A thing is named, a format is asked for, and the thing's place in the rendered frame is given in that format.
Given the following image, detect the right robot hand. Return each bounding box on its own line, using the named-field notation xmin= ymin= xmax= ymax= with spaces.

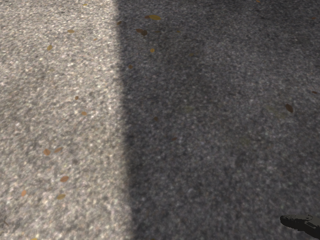
xmin=280 ymin=214 xmax=320 ymax=240

